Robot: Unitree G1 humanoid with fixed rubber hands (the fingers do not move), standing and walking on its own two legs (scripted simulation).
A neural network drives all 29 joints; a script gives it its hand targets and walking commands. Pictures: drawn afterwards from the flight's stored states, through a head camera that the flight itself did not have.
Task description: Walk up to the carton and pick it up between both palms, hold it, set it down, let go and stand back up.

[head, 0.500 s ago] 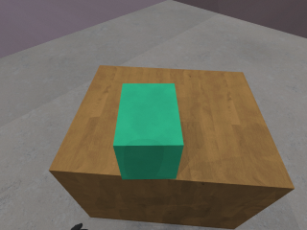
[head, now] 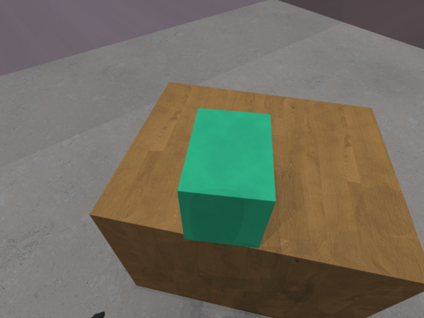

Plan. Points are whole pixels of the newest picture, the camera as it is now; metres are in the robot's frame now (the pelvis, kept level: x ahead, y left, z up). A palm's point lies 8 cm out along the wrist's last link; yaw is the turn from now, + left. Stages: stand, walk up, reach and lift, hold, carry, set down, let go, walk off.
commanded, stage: walk up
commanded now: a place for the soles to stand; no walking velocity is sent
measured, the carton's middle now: (227, 176) +0.46 +0.00 -0.03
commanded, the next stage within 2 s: reach and lift in 1.22 s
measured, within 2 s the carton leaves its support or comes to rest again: neither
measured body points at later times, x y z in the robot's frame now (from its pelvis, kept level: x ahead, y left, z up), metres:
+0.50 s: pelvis -0.01 -0.01 +0.00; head +0.00 +0.01 +0.44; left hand +0.08 +0.27 -0.13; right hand +0.11 -0.27 -0.10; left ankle +0.00 +0.14 -0.72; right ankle +0.00 -0.10 -0.72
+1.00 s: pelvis -0.01 -0.02 +0.00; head +0.00 -0.01 +0.45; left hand +0.03 +0.26 -0.13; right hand +0.15 -0.26 -0.10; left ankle +0.00 +0.13 -0.72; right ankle +0.00 -0.10 -0.72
